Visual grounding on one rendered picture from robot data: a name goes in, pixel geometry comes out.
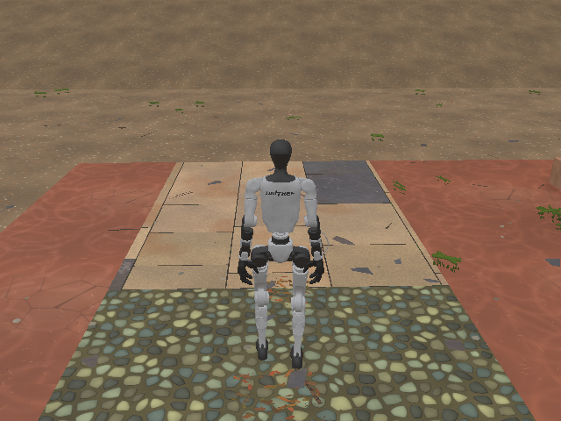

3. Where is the left robot forearm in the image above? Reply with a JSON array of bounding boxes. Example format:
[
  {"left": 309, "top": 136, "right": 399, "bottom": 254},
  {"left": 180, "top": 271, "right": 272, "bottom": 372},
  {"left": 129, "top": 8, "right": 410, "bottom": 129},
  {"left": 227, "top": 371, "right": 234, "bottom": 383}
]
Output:
[{"left": 238, "top": 215, "right": 253, "bottom": 260}]

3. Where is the left robot hand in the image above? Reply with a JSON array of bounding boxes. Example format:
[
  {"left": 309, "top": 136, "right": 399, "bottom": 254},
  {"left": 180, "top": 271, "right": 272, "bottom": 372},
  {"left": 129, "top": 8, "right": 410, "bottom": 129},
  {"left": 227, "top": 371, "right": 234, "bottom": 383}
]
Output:
[{"left": 238, "top": 259, "right": 259, "bottom": 285}]

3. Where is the left robot upper arm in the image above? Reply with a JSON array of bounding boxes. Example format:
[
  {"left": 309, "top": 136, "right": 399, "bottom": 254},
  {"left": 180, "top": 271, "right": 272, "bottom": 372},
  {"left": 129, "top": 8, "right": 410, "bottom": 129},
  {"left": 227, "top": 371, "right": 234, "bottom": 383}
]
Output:
[{"left": 244, "top": 177, "right": 263, "bottom": 227}]

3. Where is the right robot hand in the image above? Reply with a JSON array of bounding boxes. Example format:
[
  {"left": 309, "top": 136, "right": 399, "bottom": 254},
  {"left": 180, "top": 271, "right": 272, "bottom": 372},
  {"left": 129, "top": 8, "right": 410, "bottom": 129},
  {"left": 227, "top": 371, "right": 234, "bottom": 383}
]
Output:
[{"left": 303, "top": 259, "right": 324, "bottom": 284}]

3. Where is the robot left foot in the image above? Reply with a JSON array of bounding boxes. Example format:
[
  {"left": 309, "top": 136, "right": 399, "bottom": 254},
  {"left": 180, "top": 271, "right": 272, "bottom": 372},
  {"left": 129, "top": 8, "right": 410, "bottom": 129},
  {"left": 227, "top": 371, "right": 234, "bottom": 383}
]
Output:
[{"left": 256, "top": 339, "right": 268, "bottom": 360}]

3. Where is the right robot forearm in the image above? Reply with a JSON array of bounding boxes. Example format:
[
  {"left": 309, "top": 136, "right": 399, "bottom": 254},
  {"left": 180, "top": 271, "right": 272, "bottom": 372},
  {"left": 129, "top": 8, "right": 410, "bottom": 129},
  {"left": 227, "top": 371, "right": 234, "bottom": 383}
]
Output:
[{"left": 308, "top": 215, "right": 323, "bottom": 260}]

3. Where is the right robot upper arm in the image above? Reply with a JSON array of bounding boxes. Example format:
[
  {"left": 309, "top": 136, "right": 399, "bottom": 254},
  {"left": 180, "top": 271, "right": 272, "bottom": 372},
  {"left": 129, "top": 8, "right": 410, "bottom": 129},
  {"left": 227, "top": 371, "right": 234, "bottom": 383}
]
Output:
[{"left": 299, "top": 177, "right": 317, "bottom": 227}]

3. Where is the humanoid robot head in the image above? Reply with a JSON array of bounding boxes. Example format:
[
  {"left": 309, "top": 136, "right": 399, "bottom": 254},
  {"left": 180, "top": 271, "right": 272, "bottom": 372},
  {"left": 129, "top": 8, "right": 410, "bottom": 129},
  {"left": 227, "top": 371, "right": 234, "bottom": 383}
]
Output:
[{"left": 266, "top": 139, "right": 295, "bottom": 182}]

